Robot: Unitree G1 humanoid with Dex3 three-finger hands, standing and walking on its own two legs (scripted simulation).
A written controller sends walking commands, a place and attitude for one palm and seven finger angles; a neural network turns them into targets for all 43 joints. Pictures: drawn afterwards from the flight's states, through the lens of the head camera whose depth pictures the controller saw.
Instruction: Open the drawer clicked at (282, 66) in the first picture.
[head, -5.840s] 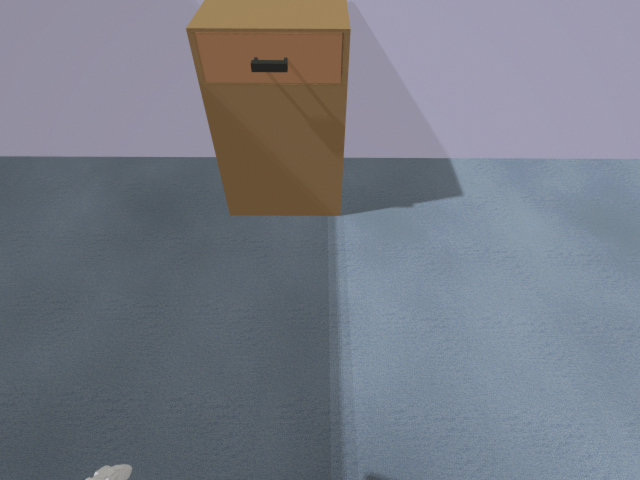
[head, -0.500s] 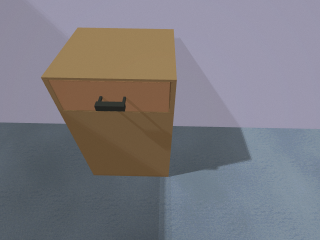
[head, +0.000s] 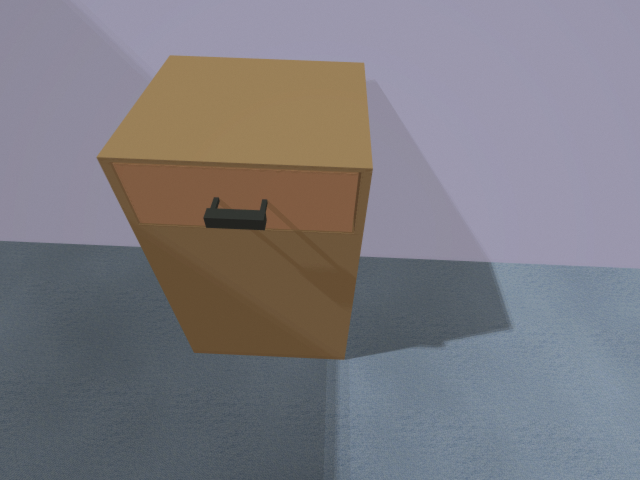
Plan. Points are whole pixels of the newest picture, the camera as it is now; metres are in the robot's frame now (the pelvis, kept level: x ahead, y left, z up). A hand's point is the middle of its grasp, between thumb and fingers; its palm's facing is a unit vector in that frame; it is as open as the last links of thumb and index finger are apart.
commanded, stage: shuffle to correct the standing spot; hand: left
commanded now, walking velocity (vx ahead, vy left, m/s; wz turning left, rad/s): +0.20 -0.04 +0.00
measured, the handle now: (237, 211) +0.59 +0.20 -0.06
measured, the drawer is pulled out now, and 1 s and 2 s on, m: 0.00 0.00 0.00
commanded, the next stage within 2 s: come to a stop and stand still in 0.10 s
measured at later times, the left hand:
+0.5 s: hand out of the picture +0.01 +0.14 -0.18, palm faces +0.06 -0.98 -0.17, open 7.4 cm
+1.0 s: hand out of the picture +0.08 +0.13 -0.17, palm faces +0.02 -0.98 -0.22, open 7.2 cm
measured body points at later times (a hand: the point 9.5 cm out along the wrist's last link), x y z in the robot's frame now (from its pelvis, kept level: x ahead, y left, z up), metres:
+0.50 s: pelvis +0.06 -0.01 +0.00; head +0.08 -0.01 +0.45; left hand +0.01 +0.19 -0.17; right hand +0.11 -0.24 -0.15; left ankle +0.05 +0.07 -0.74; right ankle +0.00 -0.13 -0.72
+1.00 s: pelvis +0.05 -0.06 +0.01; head +0.05 -0.06 +0.46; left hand +0.08 +0.18 -0.15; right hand +0.03 -0.27 -0.16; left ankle +0.05 +0.07 -0.74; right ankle +0.04 -0.13 -0.74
